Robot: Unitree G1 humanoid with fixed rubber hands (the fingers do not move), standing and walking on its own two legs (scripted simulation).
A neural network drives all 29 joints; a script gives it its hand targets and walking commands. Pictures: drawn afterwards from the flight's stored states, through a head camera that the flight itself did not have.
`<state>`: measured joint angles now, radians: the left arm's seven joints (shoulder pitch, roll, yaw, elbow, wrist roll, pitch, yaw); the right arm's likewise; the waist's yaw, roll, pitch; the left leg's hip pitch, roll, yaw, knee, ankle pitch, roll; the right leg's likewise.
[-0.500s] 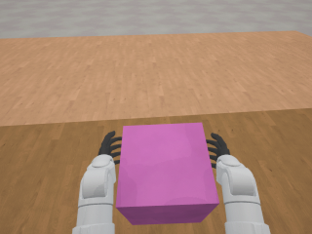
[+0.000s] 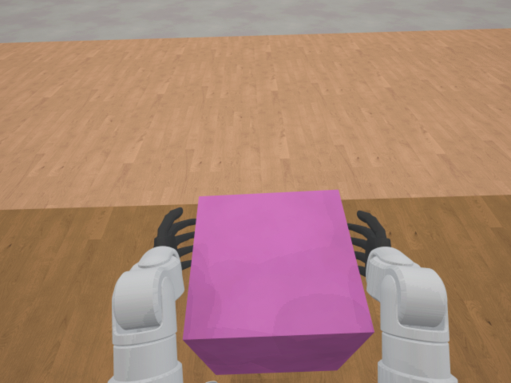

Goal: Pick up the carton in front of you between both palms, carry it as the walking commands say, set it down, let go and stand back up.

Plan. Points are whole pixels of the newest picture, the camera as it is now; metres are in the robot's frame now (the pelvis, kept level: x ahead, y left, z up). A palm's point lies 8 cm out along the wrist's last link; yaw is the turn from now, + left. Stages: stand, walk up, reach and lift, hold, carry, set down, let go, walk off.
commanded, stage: carry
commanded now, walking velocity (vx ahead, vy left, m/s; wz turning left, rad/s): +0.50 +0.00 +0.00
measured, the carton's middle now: (272, 289) +0.27 +0.00 +0.00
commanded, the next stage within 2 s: none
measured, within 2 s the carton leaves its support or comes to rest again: neither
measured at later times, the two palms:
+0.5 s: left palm (190, 126) +0.60 +0.18 +0.08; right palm (327, 131) +0.58 -0.12 +0.08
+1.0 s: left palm (212, 55) +0.94 +0.17 +0.10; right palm (314, 58) +0.94 -0.13 +0.09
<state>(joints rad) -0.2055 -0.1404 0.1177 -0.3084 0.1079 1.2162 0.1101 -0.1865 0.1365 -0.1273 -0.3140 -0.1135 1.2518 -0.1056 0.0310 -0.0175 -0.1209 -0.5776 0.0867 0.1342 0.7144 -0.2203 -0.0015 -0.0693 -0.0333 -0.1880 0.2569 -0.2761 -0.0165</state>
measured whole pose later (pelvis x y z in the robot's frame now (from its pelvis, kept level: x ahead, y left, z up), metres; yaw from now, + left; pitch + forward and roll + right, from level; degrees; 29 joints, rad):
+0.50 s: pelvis +0.33 +0.04 +0.00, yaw -2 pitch +4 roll -2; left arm -0.15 -0.13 0.08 -0.38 0.13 1.16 0.09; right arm -0.14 0.13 -0.09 -0.37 -0.11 1.19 -0.10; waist -0.02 0.00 -0.06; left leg -0.02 0.02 0.22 0.24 -0.30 0.04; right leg -0.60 -0.08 -0.16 0.64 -0.10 -0.01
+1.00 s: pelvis +0.67 +0.02 +0.00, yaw +1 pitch +4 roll +1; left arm -0.18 -0.14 0.10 -0.37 0.11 1.19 0.09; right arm -0.15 0.13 -0.09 -0.40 -0.13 1.22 -0.10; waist 0.01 0.00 -0.07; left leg -0.58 0.09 0.16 0.60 -0.09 0.00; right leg 0.01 -0.03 -0.22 0.23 -0.31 -0.01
